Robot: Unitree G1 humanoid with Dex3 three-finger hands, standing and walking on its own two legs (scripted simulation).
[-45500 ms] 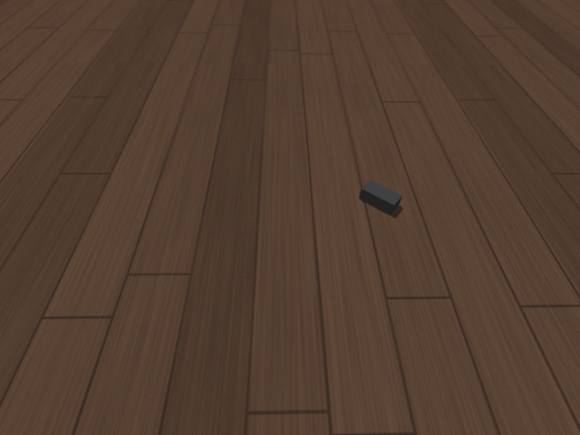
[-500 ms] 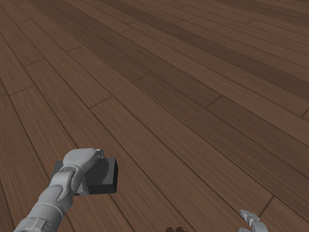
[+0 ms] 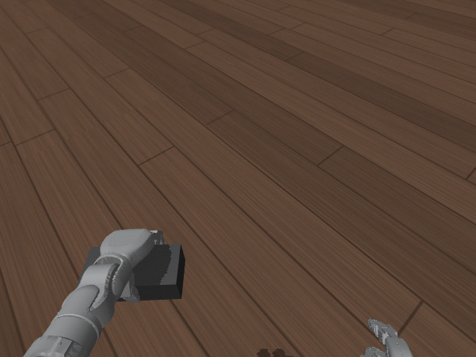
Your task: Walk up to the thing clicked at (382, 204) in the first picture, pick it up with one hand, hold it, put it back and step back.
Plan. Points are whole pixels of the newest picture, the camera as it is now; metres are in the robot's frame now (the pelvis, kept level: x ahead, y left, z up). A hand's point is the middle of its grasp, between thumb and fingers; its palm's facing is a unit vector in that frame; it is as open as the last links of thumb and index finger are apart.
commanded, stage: hold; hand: left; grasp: from above
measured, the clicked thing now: (135, 272) +0.29 +0.22 -0.08
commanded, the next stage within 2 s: crouch in 0.16 s
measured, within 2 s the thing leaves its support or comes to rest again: neither
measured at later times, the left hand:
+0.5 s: hand (137, 273) +0.29 +0.22 -0.07, palm faces -0.48 -0.06 -0.88, open 11.3 cm
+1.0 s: hand (168, 288) +0.34 +0.21 -0.30, palm faces -0.41 +0.05 -0.91, open 11.3 cm
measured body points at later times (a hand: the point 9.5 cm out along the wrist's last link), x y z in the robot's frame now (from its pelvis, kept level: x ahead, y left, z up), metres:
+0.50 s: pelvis +0.01 +0.00 +0.00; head +0.04 -0.01 +0.45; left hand +0.31 +0.22 -0.02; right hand +0.15 -0.26 -0.12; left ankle +0.01 +0.13 -0.74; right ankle +0.03 -0.13 -0.74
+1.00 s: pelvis -0.04 +0.01 -0.16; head +0.11 +0.02 +0.26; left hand +0.36 +0.21 -0.24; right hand +0.02 -0.28 -0.29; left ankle +0.01 +0.13 -0.74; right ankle +0.03 -0.13 -0.74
